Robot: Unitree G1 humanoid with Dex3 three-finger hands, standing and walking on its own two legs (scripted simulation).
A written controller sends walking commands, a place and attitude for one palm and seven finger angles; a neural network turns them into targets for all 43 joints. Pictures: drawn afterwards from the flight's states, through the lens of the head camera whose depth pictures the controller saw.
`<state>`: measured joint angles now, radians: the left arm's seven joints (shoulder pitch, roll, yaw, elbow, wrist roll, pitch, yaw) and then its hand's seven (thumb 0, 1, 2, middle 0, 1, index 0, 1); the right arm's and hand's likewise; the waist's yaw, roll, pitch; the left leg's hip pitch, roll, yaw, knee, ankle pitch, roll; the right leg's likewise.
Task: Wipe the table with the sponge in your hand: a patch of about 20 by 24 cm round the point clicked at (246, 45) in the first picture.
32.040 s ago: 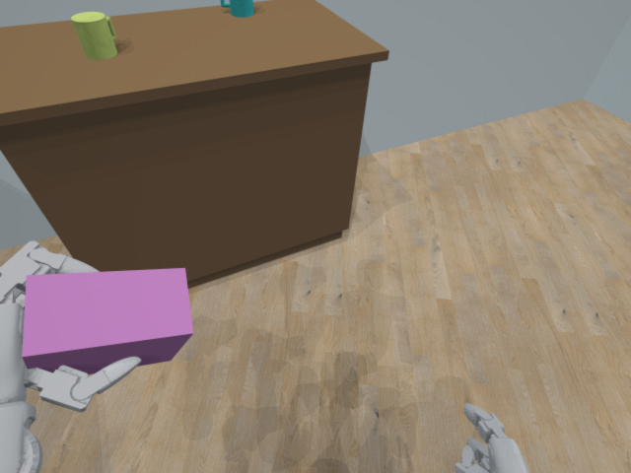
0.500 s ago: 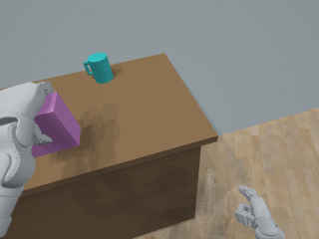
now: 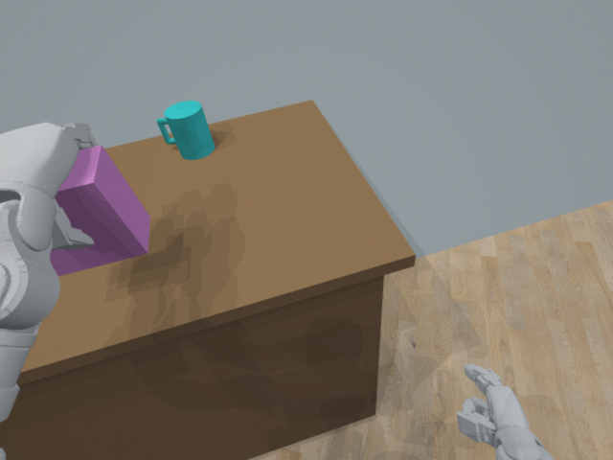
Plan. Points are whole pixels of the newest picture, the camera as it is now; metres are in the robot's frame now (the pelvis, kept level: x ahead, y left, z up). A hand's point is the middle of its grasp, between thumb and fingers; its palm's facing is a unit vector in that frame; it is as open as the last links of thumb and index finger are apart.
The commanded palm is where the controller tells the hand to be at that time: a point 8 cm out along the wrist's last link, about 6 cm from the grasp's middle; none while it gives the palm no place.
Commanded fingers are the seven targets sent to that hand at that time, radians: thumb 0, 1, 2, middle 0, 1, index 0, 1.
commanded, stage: lift the sponge slowly off the table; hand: left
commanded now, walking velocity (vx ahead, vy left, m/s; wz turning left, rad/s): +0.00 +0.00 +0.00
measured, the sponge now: (89, 225) +0.30 +0.32 +0.19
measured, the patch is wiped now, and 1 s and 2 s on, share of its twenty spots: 0.95 0.95 0.95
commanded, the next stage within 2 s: bring the sponge back beside the body in 0.14 s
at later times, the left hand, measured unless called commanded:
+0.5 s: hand (68, 203) +0.29 +0.31 +0.24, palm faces +0.16 -0.03 -0.99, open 10.6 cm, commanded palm +0.23 +0.32 +0.31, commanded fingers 0.00 0.10 1.30 -1.20 -1.60 -1.20 -1.60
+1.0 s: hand (48, 241) +0.24 +0.30 +0.23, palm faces +0.25 -0.09 -0.96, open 10.6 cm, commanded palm +0.18 +0.31 +0.30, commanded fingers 0.00 0.10 1.30 -1.20 -1.60 -1.20 -1.60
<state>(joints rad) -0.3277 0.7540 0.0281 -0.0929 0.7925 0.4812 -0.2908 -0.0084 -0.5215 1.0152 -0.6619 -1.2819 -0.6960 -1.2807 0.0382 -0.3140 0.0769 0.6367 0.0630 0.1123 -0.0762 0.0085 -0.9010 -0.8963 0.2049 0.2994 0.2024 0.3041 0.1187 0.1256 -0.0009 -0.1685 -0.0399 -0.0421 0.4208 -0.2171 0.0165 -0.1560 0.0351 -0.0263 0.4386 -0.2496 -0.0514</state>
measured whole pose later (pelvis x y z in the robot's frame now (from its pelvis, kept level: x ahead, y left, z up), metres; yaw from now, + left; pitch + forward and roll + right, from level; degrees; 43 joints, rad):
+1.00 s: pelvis -0.01 +0.01 +0.00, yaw -1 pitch -4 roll +0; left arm -0.06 0.71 0.05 -0.45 0.73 0.60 -0.23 -0.01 -0.53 1.02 -0.67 -1.28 -0.70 -1.28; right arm -0.04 -0.28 0.11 0.60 0.06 0.14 -0.06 0.01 -0.90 -0.90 0.21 0.30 0.20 0.30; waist 0.17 0.12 0.00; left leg -0.15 -0.04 -0.02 0.43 -0.22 0.03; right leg -0.14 0.03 0.00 0.44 -0.24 -0.04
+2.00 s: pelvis -0.02 +0.00 +0.00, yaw -1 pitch -5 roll +0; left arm 0.09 0.60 0.17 -0.55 0.37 0.49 -0.06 -0.01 -0.53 1.02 -0.67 -1.28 -0.70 -1.27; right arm 0.01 -0.28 0.09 0.55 0.05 0.11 -0.06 0.01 -0.90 -0.90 0.21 0.30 0.20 0.30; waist 0.14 0.13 -0.01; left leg -0.15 -0.02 -0.02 0.46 -0.22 0.02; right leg -0.13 0.06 -0.01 0.44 -0.23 -0.05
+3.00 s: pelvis -0.15 +0.06 -0.02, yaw +0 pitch -2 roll -6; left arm 0.19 0.50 0.45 -0.68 -0.06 -0.19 0.13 -0.01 -0.54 1.02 -0.67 -1.28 -0.71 -1.28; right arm 0.11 -0.21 0.01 0.59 0.01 0.06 -0.08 0.01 -0.90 -0.90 0.21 0.30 0.20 0.30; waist 0.01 0.04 -0.01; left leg -0.51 -0.01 -0.05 0.60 -0.06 0.07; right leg -0.30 0.12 0.02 0.63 -0.37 -0.01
